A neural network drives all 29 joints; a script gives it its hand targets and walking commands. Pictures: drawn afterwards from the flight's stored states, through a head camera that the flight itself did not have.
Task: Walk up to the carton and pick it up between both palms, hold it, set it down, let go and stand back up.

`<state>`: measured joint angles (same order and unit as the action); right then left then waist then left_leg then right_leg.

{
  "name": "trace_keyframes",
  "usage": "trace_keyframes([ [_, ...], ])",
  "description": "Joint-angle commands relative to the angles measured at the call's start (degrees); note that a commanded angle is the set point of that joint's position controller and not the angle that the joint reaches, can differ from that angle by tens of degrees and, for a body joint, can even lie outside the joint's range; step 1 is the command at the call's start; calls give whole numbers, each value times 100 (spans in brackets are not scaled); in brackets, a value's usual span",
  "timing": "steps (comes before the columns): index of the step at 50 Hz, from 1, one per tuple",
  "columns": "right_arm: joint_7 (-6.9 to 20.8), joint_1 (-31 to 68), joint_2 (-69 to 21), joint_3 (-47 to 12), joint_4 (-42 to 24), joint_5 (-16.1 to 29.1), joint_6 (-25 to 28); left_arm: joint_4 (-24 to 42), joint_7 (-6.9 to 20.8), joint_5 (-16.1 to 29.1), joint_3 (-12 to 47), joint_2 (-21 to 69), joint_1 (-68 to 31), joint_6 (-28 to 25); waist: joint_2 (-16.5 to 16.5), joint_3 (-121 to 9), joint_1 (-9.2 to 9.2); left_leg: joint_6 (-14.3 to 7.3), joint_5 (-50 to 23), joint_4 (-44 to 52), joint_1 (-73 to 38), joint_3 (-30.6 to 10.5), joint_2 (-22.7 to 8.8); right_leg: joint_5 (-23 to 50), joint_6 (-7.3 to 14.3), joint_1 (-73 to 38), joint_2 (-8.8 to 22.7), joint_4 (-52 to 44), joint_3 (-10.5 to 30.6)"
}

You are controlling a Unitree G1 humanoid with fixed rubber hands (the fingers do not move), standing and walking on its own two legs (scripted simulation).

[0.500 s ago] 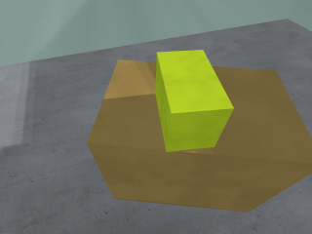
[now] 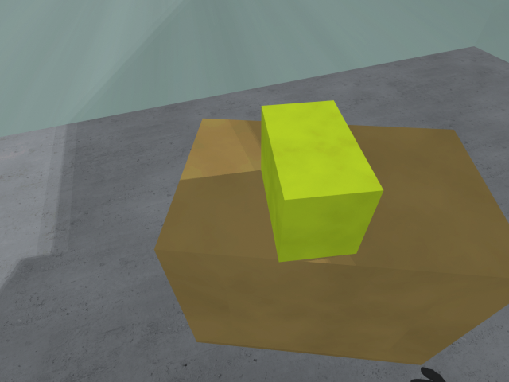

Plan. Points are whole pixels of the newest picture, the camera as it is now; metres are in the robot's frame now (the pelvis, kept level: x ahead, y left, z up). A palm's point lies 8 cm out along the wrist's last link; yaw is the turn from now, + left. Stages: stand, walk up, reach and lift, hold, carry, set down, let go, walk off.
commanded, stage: walk up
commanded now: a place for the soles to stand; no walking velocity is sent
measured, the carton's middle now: (307, 177) +0.55 -0.09 -0.02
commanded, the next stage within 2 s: none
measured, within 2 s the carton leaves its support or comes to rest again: neither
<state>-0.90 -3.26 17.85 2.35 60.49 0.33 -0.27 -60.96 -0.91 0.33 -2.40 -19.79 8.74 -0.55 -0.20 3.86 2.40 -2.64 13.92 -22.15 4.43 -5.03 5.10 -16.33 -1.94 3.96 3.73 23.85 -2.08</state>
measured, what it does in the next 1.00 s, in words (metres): steps to the right: right foot, then left foot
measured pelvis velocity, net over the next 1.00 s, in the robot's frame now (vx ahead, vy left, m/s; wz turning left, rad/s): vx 0.07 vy -0.12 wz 0.03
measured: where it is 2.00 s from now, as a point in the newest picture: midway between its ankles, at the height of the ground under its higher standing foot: outside the picture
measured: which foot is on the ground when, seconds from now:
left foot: down 0.00-0.32, up 0.34-0.58, down 0.60-1.00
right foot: down 0.00-0.00, up 0.02-0.30, down 0.32-1.00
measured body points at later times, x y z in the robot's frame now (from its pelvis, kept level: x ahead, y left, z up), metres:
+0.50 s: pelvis +0.04 -0.11 -0.03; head +0.07 -0.13 +0.42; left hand +0.16 +0.18 -0.13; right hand +0.07 -0.44 -0.16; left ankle +0.02 +0.04 -0.70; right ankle +0.14 -0.22 -0.74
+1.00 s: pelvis +0.07 -0.12 +0.00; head +0.08 -0.12 +0.45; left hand +0.12 +0.20 -0.12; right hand +0.19 -0.41 -0.13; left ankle +0.06 +0.02 -0.74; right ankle +0.14 -0.22 -0.74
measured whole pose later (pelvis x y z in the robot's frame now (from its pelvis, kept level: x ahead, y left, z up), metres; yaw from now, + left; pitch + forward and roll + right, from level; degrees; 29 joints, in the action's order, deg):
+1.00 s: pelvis +0.07 -0.12 +0.00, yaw +2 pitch -4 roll +1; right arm 0.4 -5.8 19.9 0.8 61.3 0.5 0.9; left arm -59.6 1.2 1.1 -0.4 -21.2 9.6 -0.4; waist -0.1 4.8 2.5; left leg 1.7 13.4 -22.3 5.0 -2.3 -0.1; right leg -7.6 1.2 12.5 2.3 24.0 -5.3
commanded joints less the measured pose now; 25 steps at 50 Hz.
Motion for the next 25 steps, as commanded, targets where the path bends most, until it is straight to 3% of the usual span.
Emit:
trace_keyframes([
  [1, -151, -1174, 1746, 504, -260, -120, 242, 684, 137, -285, -414, -1196, -208, -23, 309, -188, -706, -768, 1016, 816, -1170, -2258, -1805, -1272, 375, 2004, -243, 1346, -22],
  [2, -204, -1412, 1920, 579, -345, -250, 270, 927, 153, -345, -421, -1093, -481, 45, 516, 272, -874, -1266, 1547, 1099, -1241, -3154, -2305, -1824, 335, 3081, -213, 2217, 326],
  [3, -265, -1484, 1970, 623, -442, -333, 314, 1149, 181, -347, -473, -1035, -542, 93, 201, 556, -811, -1557, 1542, 1190, -1075, -3360, -2670, -1820, 352, 3523, -27, 2795, 725],
  [4, -296, -1434, 1936, 648, -619, -321, 390, 1358, 218, -346, -490, -1029, -518, 99, -179, 620, -683, -1648, 1167, 1108, -972, -3601, -2800, -1626, 336, 3648, 54, 3012, 1146],
  [5, -320, -1112, 1837, 669, -810, -339, 417, 1424, 227, -382, -532, -1132, -213, 97, 220, 389, -442, -1492, 1037, 1048, -945, -3073, -2788, -1447, 300, 3557, 276, 3235, 1217],
  [6, -360, -862, 1796, 690, -995, -340, 439, 1441, 280, -431, -601, -1181, -74, 98, 227, 174, -368, -1390, 1061, 993, -689, -2704, -2667, -1278, 296, 3121, 360, 3228, 1251],
  [7, -336, -859, 1637, 663, -1122, -331, 460, 1465, 305, -364, -635, -1188, 175, 68, 716, 226, -345, -1140, 509, 880, -764, -2113, -2326, -1094, 221, 3129, 284, 2842, 1013],
  [9, -313, -962, 1660, 646, -1271, -354, 509, 1636, 396, -432, -651, -1100, 17, 96, 518, 562, -381, -1179, -313, 880, -102, -1938, -2277, -579, 155, 2811, 306, 2595, 734],
  [10, -295, -1043, 1657, 670, -1390, -362, 526, 1785, 429, -395, -682, -1051, 32, 124, 927, 545, -390, -1073, -808, 745, 49, -1609, -2169, -405, 128, 2644, 386, 2307, 726],
  [11, -309, -1089, 1807, 713, -1446, -341, 487, 1817, 454, -415, -679, -1133, 159, 141, 915, 314, -379, -977, -519, 547, 231, -1482, -2116, -306, 164, 2081, 405, 1977, 748],
  [12, -284, -844, 1739, 658, -1555, -337, 489, 1814, 444, -350, -651, -1061, 202, 102, 1106, 579, -308, -761, -1025, 481, 860, -990, -1827, 153, 192, 1687, 340, 1620, 425],
  [13, -252, -636, 1776, 628, -1607, -325, 436, 1756, 408, -335, -675, -1138, 386, 115, 1213, 504, -159, -627, -995, 184, 1289, -727, -1728, 311, 239, 909, 207, 1411, 221],
  [14, -219, -672, 1670, 590, -1659, -254, 380, 1710, 349, -350, -659, -1162, 742, 71, 1066, 271, -19, -445, -874, -260, 1642, -621, -1535, 882, 329, 277, 54, 976, 16],
  [15, -179, -982, 1492, 464, -1596, -203, 324, 1637, 267, -426, -727, -1423, 744, 59, 385, 193, 30, -296, -1005, -858, 1960, -507, -1389, 1007, 422, -366, -148, 778, -114],
  [16, -131, -1208, 1408, 414, -1576, -219, 271, 1635, 205, -410, -786, -1673, 1026, 46, -39, -172, 150, -167, -466, -1712, 2173, -193, -986, 851, 519, -784, 8, 614, 220],
  [17, -125, -1531, 1245, 335, -1659, 2, 197, 1809, 141, -350, -746, -1998, 1065, 1, -1376, -767, 135, 155, 1205, -3088, 1996, 342, -238, 82, 1097, -286, 1588, -645, 2665],
  [18, -154, -1618, 1417, 380, -1629, -43, 91, 1834, 121, -176, -777, -1972, 1000, 21, -1343, -773, 199, 114, 2388, -3906, 1605, -139, -204, -1248, 1581, 375, 1996, -1201, 3607],
  [19, -133, -1577, 1701, 430, -1617, -38, 25, 1923, 87, -172, -710, -1809, 708, 69, -963, -679, 23, 174, 2312, -4291, 1666, -279, -342, -2119, 1676, 569, 1819, -1190, 3288],
  [21, -123, -1634, 1632, 348, -1505, -52, 26, 2009, -23, -195, -579, -1646, 407, 134, -995, -187, -17, 123, 2021, -4179, 1953, -283, -657, -1781, 1521, 786, 1684, -968, 2618],
  [22, -120, -1661, 1654, 306, -1422, -96, 59, 2036, -28, -156, -490, -1669, 247, 162, -770, 96, -79, 155, 1989, -3919, 1695, -302, -691, -1356, 1436, 1180, 1561, -950, 2425],
  [23, -100, -1889, 1679, 364, -1314, -118, 29, 2118, -22, -180, -479, -1603, 8, 141, -866, -30, -144, 198, 1977, -3692, 1291, -99, -688, -1268, 1384, 1423, 1464, -905, 2008],
  [24, -64, -1867, 1558, 310, -1276, -98, -10, 2096, -34, -192, -432, -1671, -103, 130, -896, -133, -200, 218, 2101, -3440, 1063, 7, -713, -1228, 1381, 1552, 1533, -929, 1933],
  [25, -70, -1879, 1598, 316, -1295, -99, -24, 2199, -44, -158, -390, -1632, -181, 90, -1081, -151, -178, 267, 2010, -3250, 1090, -11, -648, -1099, 1403, 1572, 1381, -816, 1703],
])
